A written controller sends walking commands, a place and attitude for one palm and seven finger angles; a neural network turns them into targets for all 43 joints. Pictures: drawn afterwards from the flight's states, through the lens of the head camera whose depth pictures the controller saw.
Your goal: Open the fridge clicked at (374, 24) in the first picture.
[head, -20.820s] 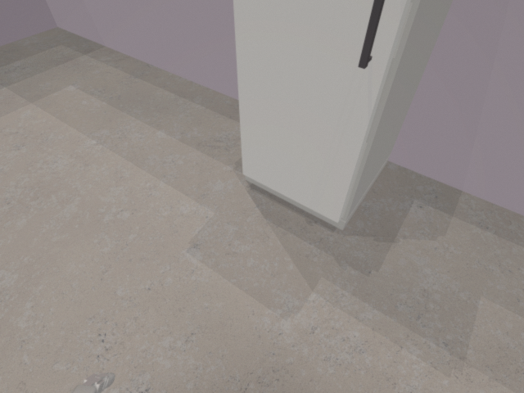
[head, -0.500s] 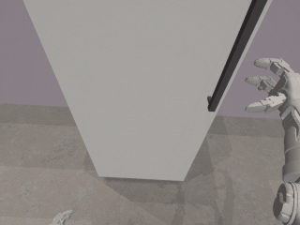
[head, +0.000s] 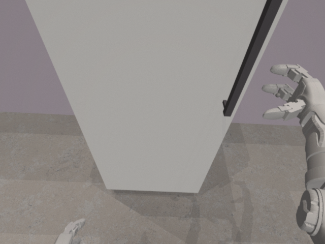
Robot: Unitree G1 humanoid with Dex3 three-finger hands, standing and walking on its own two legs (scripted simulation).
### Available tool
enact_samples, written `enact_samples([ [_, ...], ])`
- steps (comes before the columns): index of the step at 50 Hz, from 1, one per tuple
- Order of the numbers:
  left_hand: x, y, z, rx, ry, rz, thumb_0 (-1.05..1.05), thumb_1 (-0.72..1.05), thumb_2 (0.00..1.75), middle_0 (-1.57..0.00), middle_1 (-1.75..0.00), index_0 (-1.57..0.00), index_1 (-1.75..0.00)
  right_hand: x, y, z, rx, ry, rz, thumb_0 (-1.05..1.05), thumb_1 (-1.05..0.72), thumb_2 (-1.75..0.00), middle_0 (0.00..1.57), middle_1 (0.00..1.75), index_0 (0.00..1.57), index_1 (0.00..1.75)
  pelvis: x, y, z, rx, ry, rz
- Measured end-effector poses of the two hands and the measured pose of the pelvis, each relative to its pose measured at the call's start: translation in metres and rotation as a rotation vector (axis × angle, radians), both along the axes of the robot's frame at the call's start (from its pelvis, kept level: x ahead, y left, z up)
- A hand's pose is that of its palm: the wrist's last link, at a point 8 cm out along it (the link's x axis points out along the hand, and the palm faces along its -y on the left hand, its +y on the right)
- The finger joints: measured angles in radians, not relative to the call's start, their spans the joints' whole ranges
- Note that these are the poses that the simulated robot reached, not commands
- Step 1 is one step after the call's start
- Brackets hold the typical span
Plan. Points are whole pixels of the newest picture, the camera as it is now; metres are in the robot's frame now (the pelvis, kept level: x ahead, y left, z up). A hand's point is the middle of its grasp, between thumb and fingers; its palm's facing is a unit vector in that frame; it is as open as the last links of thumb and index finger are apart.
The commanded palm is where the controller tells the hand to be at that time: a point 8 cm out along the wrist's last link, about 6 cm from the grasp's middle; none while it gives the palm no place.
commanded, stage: move the hooked fingers beside the handle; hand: right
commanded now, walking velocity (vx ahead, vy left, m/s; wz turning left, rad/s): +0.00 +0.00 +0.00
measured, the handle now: (244, 61) +0.50 -0.13 +0.22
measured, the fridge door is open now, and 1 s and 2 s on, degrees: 0 0 0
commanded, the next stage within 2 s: feel for the door with the fingertips in 0.36 s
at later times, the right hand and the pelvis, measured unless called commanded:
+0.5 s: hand (275, 92) +0.45 -0.21 +0.18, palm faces -0.07 +1.00 +0.01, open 14.0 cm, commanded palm +0.43 -0.26 +0.19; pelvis +0.01 +0.00 +0.00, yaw +0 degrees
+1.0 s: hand (263, 90) +0.44 -0.18 +0.19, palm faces -0.03 +1.00 +0.00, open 14.0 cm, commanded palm +0.42 -0.23 +0.19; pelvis +0.01 +0.00 +0.00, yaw +0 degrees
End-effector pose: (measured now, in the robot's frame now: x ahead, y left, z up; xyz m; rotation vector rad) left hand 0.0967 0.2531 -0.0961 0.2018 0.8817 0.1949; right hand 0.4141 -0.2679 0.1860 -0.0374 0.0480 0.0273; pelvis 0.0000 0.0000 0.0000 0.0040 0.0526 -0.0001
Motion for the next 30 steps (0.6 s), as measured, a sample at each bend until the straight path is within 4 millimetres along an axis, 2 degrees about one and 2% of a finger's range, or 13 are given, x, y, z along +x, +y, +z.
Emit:
enact_samples([
  [3,-0.013,0.004,-0.003,0.011,0.039,0.012,0.01,0.9,0.9,-0.2,-0.3,-0.21,-0.3,-0.004,0.002,-0.005,0.006,-0.031,0.02,-0.01,0.5,-0.3,0.3,1.2,0.3,1.2,0.0,-0.001,0.0,0.001,-0.001,0.003],
  [7,-0.024,0.008,-0.003,0.03,0.07,0.028,0.02,0.9,0.9,-0.2,-0.3,-0.21,-0.3,-0.003,0.005,0.0,0.028,-0.079,0.031,-0.01,0.5,-0.3,0.3,1.2,0.3,1.2,0.001,0.0,0.0,0.003,-0.008,0.0],
  [13,-0.032,0.012,-0.002,0.039,0.077,0.049,0.02,0.9,0.9,-0.2,-0.3,-0.21,-0.3,0.011,-0.003,0.001,0.029,-0.03,-0.003,-0.01,0.5,-0.3,0.3,1.2,0.31,1.2,0.0,0.0,0.0,0.004,0.005,0.003],
  [17,-0.036,0.012,-0.002,0.039,0.085,0.059,0.01,0.9,0.9,-0.2,-0.3,-0.21,-0.3,0.014,-0.007,-0.003,0.007,-0.02,0.005,-0.01,0.5,-0.3,0.3,1.2,0.3,1.2,0.001,-0.002,0.0,0.003,0.019,0.011],
  [23,-0.034,0.01,-0.004,0.04,0.104,0.054,0.01,0.9,0.9,-0.2,-0.3,-0.21,-0.3,0.014,-0.002,-0.006,0.036,-0.048,0.045,-0.01,0.5,-0.3,0.3,1.2,0.3,1.2,0.006,-0.003,-0.001,0.006,0.023,0.008],
  [30,-0.02,0.004,-0.002,0.026,0.075,0.041,0.01,0.9,0.9,-0.2,-0.3,-0.21,-0.3,0.021,0.006,-0.006,0.01,-0.049,0.043,-0.01,0.5,-0.3,0.3,1.2,0.3,1.2,0.011,-0.006,0.0,0.008,0.03,0.008],
])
